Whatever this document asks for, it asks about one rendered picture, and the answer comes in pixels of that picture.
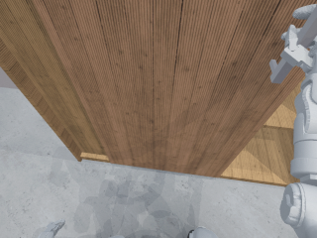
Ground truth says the robot right thigh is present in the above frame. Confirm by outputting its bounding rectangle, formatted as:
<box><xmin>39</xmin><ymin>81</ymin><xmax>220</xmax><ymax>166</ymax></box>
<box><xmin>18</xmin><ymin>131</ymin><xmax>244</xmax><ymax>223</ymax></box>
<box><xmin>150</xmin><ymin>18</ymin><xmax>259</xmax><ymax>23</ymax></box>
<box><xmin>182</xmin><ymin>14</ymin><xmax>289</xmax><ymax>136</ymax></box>
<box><xmin>189</xmin><ymin>228</ymin><xmax>218</xmax><ymax>238</ymax></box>

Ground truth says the right robot forearm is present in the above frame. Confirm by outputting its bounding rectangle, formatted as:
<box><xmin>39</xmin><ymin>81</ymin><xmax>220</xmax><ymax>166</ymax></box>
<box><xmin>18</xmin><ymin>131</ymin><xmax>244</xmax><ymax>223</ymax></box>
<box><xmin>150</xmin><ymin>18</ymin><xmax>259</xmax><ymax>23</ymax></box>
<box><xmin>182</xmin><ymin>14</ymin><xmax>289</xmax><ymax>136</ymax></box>
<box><xmin>290</xmin><ymin>72</ymin><xmax>317</xmax><ymax>186</ymax></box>

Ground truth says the right robot hand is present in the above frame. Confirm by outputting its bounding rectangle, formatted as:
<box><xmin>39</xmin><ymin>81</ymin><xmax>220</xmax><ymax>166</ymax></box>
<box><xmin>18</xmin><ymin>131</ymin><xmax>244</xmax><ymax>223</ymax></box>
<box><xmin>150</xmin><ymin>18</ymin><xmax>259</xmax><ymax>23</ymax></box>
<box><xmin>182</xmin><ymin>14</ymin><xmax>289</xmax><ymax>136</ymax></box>
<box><xmin>280</xmin><ymin>4</ymin><xmax>317</xmax><ymax>77</ymax></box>

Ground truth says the handle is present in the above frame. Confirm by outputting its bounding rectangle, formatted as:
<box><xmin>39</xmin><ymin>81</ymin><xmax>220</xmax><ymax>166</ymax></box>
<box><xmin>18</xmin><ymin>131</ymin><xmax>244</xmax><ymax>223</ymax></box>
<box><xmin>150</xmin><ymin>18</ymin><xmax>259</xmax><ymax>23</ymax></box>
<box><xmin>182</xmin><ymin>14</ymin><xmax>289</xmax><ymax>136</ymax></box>
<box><xmin>269</xmin><ymin>6</ymin><xmax>317</xmax><ymax>84</ymax></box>

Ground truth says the robot right upper arm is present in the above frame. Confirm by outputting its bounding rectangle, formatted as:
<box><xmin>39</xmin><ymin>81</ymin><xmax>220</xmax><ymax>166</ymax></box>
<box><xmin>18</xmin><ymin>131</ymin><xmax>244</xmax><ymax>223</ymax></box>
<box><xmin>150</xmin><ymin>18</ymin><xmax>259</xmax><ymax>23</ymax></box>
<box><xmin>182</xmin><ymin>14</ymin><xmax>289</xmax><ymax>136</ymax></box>
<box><xmin>279</xmin><ymin>182</ymin><xmax>317</xmax><ymax>238</ymax></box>

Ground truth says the left robot hand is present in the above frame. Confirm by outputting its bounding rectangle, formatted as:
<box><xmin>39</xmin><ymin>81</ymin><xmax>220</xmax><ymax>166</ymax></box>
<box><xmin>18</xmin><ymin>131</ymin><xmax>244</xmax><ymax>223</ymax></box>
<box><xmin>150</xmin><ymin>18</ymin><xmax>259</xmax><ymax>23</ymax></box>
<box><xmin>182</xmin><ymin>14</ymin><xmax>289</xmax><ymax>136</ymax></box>
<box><xmin>37</xmin><ymin>219</ymin><xmax>65</xmax><ymax>238</ymax></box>

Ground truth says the wardrobe door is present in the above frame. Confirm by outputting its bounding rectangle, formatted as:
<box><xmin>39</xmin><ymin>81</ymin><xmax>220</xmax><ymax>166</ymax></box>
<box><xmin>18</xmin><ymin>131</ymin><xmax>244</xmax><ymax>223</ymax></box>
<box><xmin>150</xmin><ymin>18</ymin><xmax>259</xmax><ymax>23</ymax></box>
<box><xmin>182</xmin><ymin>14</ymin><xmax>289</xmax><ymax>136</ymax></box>
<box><xmin>32</xmin><ymin>0</ymin><xmax>317</xmax><ymax>178</ymax></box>
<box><xmin>0</xmin><ymin>0</ymin><xmax>107</xmax><ymax>156</ymax></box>

